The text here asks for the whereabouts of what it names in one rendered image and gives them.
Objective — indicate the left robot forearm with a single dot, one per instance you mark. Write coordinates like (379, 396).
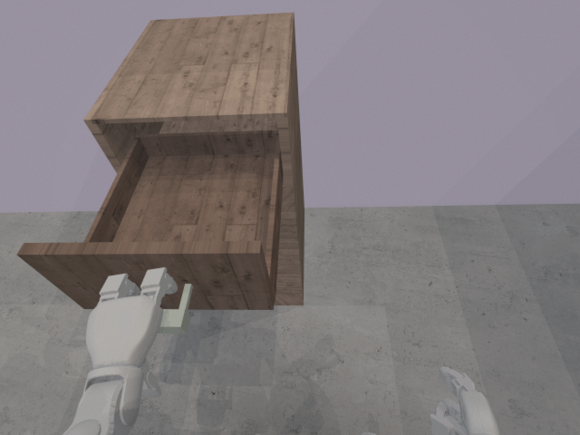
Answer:
(110, 402)

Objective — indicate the robot left hand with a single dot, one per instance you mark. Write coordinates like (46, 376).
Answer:
(124, 324)

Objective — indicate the handle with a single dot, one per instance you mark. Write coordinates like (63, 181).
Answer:
(176, 321)

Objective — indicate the cabinet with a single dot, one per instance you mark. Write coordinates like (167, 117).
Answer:
(213, 74)

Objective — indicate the drawer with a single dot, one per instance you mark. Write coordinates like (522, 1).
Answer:
(205, 205)

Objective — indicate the robot right hand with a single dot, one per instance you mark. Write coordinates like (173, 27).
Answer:
(472, 415)

